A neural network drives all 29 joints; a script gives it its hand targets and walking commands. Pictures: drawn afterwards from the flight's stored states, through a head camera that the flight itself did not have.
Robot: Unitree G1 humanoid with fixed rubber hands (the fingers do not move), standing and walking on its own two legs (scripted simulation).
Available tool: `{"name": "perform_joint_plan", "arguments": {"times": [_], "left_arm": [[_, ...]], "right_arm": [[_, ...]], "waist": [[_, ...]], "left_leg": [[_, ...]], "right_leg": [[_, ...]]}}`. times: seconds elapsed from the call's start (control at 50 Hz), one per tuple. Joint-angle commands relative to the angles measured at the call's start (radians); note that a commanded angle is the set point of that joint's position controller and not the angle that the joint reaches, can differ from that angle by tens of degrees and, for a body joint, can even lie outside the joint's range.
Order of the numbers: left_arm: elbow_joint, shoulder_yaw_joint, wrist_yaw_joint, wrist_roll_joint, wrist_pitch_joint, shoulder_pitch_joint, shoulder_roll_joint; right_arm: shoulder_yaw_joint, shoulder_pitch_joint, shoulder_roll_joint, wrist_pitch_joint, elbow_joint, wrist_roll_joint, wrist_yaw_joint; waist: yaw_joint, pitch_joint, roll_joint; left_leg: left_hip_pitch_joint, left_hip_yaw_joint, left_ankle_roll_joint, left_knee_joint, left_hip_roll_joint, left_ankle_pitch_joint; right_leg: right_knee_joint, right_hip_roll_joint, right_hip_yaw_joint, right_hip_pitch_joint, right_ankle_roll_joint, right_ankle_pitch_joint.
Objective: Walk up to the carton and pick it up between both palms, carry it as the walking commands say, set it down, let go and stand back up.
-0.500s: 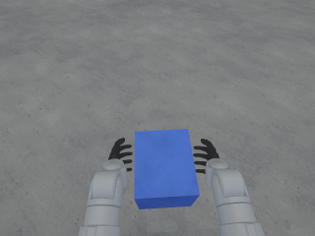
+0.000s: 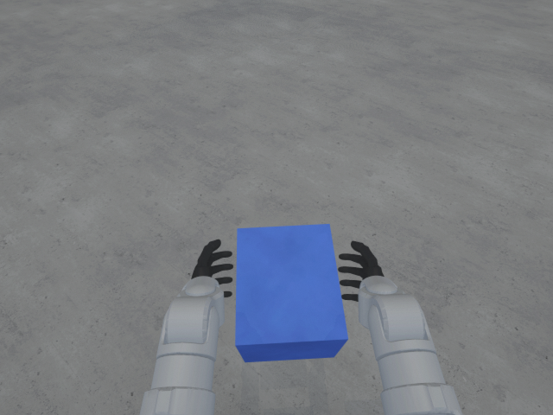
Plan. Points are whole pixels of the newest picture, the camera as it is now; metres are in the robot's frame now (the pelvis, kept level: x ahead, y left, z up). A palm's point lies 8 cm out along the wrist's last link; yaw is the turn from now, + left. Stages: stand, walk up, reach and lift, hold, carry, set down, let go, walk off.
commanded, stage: carry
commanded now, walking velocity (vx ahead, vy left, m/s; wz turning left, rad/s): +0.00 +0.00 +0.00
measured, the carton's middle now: (286, 294) +0.34 +0.00 -0.06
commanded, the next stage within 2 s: hold in 0.22 s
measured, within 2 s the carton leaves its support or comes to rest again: neither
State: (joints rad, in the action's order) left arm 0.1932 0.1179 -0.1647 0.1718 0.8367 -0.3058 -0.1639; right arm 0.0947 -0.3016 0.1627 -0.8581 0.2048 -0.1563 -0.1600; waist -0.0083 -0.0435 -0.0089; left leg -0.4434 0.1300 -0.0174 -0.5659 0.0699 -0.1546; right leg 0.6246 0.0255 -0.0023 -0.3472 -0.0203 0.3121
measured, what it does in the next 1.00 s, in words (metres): stands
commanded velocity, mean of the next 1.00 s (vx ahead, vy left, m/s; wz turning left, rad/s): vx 0.00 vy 0.00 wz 0.00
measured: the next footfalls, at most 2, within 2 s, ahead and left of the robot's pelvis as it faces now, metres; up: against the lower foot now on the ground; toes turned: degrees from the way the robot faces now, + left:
none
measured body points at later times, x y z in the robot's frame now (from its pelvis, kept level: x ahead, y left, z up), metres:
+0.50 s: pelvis -0.02 +0.02 +0.00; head -0.04 +0.04 +0.45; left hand +0.30 +0.15 +0.03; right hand +0.30 -0.09 +0.03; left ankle +0.08 +0.12 -0.73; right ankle +0.01 -0.11 -0.73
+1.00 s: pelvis -0.02 +0.02 -0.01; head -0.02 +0.04 +0.44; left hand +0.31 +0.13 -0.01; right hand +0.30 -0.12 -0.02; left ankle +0.08 +0.12 -0.73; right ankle +0.01 -0.11 -0.73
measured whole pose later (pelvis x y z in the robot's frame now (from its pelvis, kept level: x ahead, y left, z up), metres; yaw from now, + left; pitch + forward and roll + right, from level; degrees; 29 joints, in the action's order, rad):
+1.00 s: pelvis -0.02 +0.02 -0.01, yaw -6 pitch -5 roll +0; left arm 0.67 0.40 -0.20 0.35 0.47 -0.51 -0.24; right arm 0.42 -0.54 0.17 -0.42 0.81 -0.32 -0.06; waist 0.08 0.10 0.04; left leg -0.33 -0.07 0.00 -0.61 -0.06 -0.19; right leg 0.68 0.07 -0.14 -0.28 0.00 0.30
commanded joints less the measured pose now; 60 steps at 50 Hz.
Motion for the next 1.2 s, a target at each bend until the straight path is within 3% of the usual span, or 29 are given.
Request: {"name": "perform_joint_plan", "arguments": {"times": [0.0, 0.02, 0.04, 0.06, 0.08, 0.1, 0.2, 0.22, 0.24, 0.34, 0.38, 0.42, 0.46, 0.48, 0.52, 0.58, 0.7, 0.86, 0.88, 0.9, 0.96, 0.98, 1.04, 1.06, 1.1, 1.12, 1.14, 1.16, 1.18], "left_arm": [[-0.116, -0.558, 0.287, -0.277, -0.083, -0.546, -1.048], [-0.271, -0.596, 0.28, -0.351, -0.071, -0.605, -1.046], [-0.102, -0.549, 0.289, -0.285, -0.076, -0.56, -1.041], [-0.288, -0.611, 0.282, -0.375, -0.062, -0.623, -1.042], [-0.105, -0.547, 0.292, -0.285, -0.071, -0.536, -1.029], [-0.19, -0.584, 0.284, -0.347, -0.062, -0.572, -1.042], [-0.084, -0.548, 0.294, -0.295, -0.059, -0.524, -1.03], [0.097, -0.362, 0.318, -0.182, -0.092, -0.437, -1.015], [-0.002, -0.441, 0.322, -0.225, -0.148, -0.553, -1.046], [-0.121, -0.506, 0.329, -0.283, -0.164, -0.709, -1.095], [-0.046, -0.557, 0.353, -0.309, -0.147, -0.752, -1.115], [0.034, -0.508, 0.347, -0.284, -0.138, -0.772, -1.127], [0.145, -0.449, 0.35, -0.262, -0.136, -0.761, -1.14], [0.205, -0.449, 0.361, -0.27, -0.126, -0.837, -1.158], [0.279, -0.32, 0.348, -0.228, -0.147, -0.932, -1.149], [0.463, -0.259, 0.334, -0.102, -0.172, -0.845, -1.282], [0.681, -0.026, 0.292, 0.007, -0.275, -0.928, -1.172], [0.537, -0.105, 0.243, -0.028, -0.355, -0.908, -1.158], [0.493, -0.125, 0.235, -0.03, -0.377, -0.934, -1.132], [0.497, -0.147, 0.228, -0.019, -0.387, -0.865, -1.137], [0.49, -0.198, 0.241, -0.014, -0.461, -0.794, -1.114], [0.521, -0.193, 0.25, -0.006, -0.474, -0.812, -1.112], [0.481, -0.243, 0.262, -0.042, -0.558, -0.777, -1.087], [0.541, -0.196, 0.273, 0.004, -0.571, -0.656, -1.052], [0.546, -0.217, 0.284, 0.005, -0.609, -0.666, -1.031], [0.519, -0.23, 0.296, 0.001, -0.619, -0.661, -1.037], [0.502, -0.195, 0.31, -0.004, -0.644, -0.712, -0.966], [0.512, -0.193, 0.309, -0.005, -0.648, -0.721, -0.962], [0.442, -0.228, 0.323, -0.003, -0.677, -0.719, -0.937]], "right_arm": [[-0.573, -0.664, 1.079, 0.119, -0.169, 0.304, 0.283], [-0.607, -0.678, 1.07, 0.108, -0.313, 0.361, 0.269], [-0.56, -0.609, 1.068, 0.111, -0.136, 0.289, 0.275], [-0.606, -0.658, 1.074, 0.098, -0.301, 0.363, 0.263], [-0.561, -0.624, 1.054, 0.106, -0.165, 0.295, 0.276], [-0.607, -0.702, 1.045, 0.108, -0.299, 0.367, 0.269], [-0.579, -0.692, 1.048, 0.107, -0.212, 0.322, 0.268], [-0.465, -0.662, 1.109, 0.147, -0.008, 0.254, 0.301], [-0.491, -0.674, 1.16, 0.188, -0.048, 0.258, 0.306], [-0.611, -0.792, 1.221, 0.241, -0.067, 0.31, 0.346], [-0.561, -0.817, 1.216, 0.242, -0.032, 0.289, 0.327], [-0.534, -0.901, 1.18, 0.251, -0.01, 0.299, 0.346], [-0.466, -0.95, 1.173, 0.255, 0.064, 0.269, 0.349], [-0.38, -0.92, 1.156, 0.251, 0.155, 0.212, 0.35], [-0.299, -1.034, 1.145, 0.264, 0.302, 0.18, 0.376], [-0.159, -1.067, 1.047, 0.331, 0.379, 0.114, 0.409], [0.065, -1.19, 0.872, 0.435, 0.563, 0.015, 0.429], [-0.062, -1.231, 0.89, 0.507, 0.476, 0.065, 0.391], [-0.055, -1.127, 0.918, 0.516, 0.517, 0.036, 0.383], [-0.066, -1.106, 0.92, 0.53, 0.499, 0.045, 0.375], [-0.124, -1.023, 0.972, 0.592, 0.458, 0.042, 0.348], [-0.09, -0.96, 0.964, 0.594, 0.514, 0.029, 0.34], [-0.223, -0.921, 0.995, 0.663, 0.448, 0.05, 0.286], [-0.259, -0.946, 1.023, 0.674, 0.412, 0.076, 0.279], [-0.308, -0.927, 1.065, 0.704, 0.402, 0.072, 0.25], [-0.306, -0.846, 1.033, 0.708, 0.415, 0.031, 0.233], [-0.354, -0.948, 1.053, 0.726, 0.395, 0.065, 0.223], [-0.342, -0.942, 1.032, 0.724, 0.421, 0.061, 0.217], [-0.411, -0.924, 1.097, 0.751, 0.367, 0.082, 0.204]], "waist": [[0.014, -0.487, -0.015], [0.008, -0.498, 0.0], [0.008, -0.469, 0.029], [0.005, -0.468, 0.037], [0.008, -0.47, 0.009], [0.011, -0.466, 0.001], [0.006, -0.444, 0.022], [0.103, -0.333, 0.069], [0.056, -0.42, 0.075], [0.155, -0.564, 0.015], [0.068, -0.49, -0.02], [0.106, -0.513, -0.099], [0.104, -0.411, -0.04], [0.027, -0.335, -0.024], [0.093, -0.32, -0.02], [-0.006, -0.343, -0.04], [0.024, -0.189, -0.091], [0.124, -0.346, -0.061], [0.083, -0.331, 0.015], [0.104, -0.343, -0.065], [0.093, -0.397, 0.011], [0.065, -0.393, -0.045], [0.093, -0.47, 0.004], [0.148, -0.49, 0.015], [0.157, -0.535, 0.072], [0.113, -0.554, 0.086], [0.206, -0.595, 0.102], [0.161, -0.562, 0.121], [0.228, -0.664, 0.09]], "left_leg": [[0.32, -0.144, -0.049, 0.08, 0.102, 0.105], [0.332, -0.121, -0.045, 0.055, 0.085, 0.097], [0.324, -0.134, -0.052, 0.059, 0.096, 0.135], [0.311, -0.133, -0.055, 0.054, 0.09, 0.137], [0.294, -0.135, -0.059, 0.069, 0.112, 0.17], [0.312, -0.141, -0.052, 0.061, 0.102, 0.145], [0.315, -0.118, -0.043, 0.053, 0.074, 0.009], [0.461, -0.188, -0.035, 0.041, -0.155, 0.082], [0.545, -0.203, -0.031, 0.005, -0.146, 0.222], [0.489, -0.206, 0.002, 0.034, -0.138, 0.299], [0.485, -0.172, 0.025, 0.029, -0.16, 0.199], [0.551, -0.171, 0.039, 0.035, -0.152, 0.098], [0.547, -0.177, 0.033, 0.059, -0.142, -0.008], [0.519, -0.179, 0.038, 0.071, -0.133, -0.112], [0.526, -0.204, 0.034, 0.093, -0.122, -0.23], [0.548, -0.368, 0.012, 0.205, -0.069, -0.41], [0.465, -0.418, 0.024, 0.197, -0.056, -0.559], [0.51, -0.353, 0.053, 0.136, -0.073, -0.304], [0.536, -0.35, 0.044, 0.11, -0.081, -0.256], [0.541, -0.356, 0.053, 0.111, -0.083, -0.234], [0.5, -0.287, 0.03, 0.039, -0.119, -0.054], [0.467, -0.295, 0.035, 0.025, -0.112, -0.06], [0.377, -0.217, 0.011, -0.076, -0.155, 0.168], [0.328, -0.203, -0.013, -0.088, -0.166, 0.137], [0.243, -0.209, -0.022, -0.127, -0.181, 0.136], [0.208, -0.223, -0.02, -0.139, -0.179, 0.156], [0.157, -0.205, -0.033, -0.182, -0.185, 0.145], [0.148, -0.212, -0.034, -0.188, -0.181, 0.132], [0.078, -0.184, -0.027, -0.222, -0.185, 0.134]], "right_leg": [[-0.092, -0.113, -0.09, 0.039, -0.042, -0.128], [-0.111, -0.123, -0.105, 0.027, -0.051, -0.14], [-0.111, -0.127, -0.11, 0.046, -0.06, -0.191], [-0.102, -0.113, -0.097, 0.038, -0.042, -0.173], [-0.093, -0.114, -0.093, 0.074, -0.041, -0.191], [-0.098, -0.109, -0.102, 0.037, -0.044, -0.172], [-0.153, -0.134, -0.135, 0.011, -0.057, -0.138], [-0.219, 0.019, -0.2, 0.014, -0.001, -0.129], [-0.191, 0.028, -0.228, 0.046, -0.006, -0.291], [-0.136, 0.052, -0.183, 0.172, -0.019, -0.379], [-0.163, 0.039, -0.177, 0.108, -0.003, -0.313], [-0.205, 0.045, -0.181, 0.026, -0.026, -0.093], [-0.234, 0.042, -0.173, -0.019, -0.024, 0.007], [-0.239, 0.043, -0.165, -0.055, -0.02, 0.112], [-0.243, 0.037, -0.16, -0.091, -0.024, 0.208], [-0.148, 0.073, -0.098, -0.035, -0.012, 0.108], [-0.072, 0.057, -0.1, -0.111, -0.014, 0.19], [-0.056, 0.061, -0.092, -0.072, -0.033, 0.062], [-0.079, 0.065, -0.101, -0.132, -0.039, 0.068], [-0.067, 0.054, -0.104, -0.109, -0.035, 0.043], [-0.095, 0.063, -0.114, -0.135, -0.033, -0.004], [-0.08, 0.065, -0.105, -0.189, -0.038, 0.018], [-0.073, 0.066, -0.135, -0.172, -0.012, -0.132], [-0.059, 0.054, -0.148, -0.148, 0.004, -0.133], [-0.022, 0.06, -0.147, -0.153, 0.025, -0.133], [-0.027, 0.06, -0.169, -0.138, 0.029, -0.139], [-0.003, 0.041, -0.207, -0.12, 0.04, -0.122], [0.011, 0.065, -0.185, -0.192, 0.05, -0.094], [0.011, 0.035, -0.245, -0.07, 0.048, -0.139]]}}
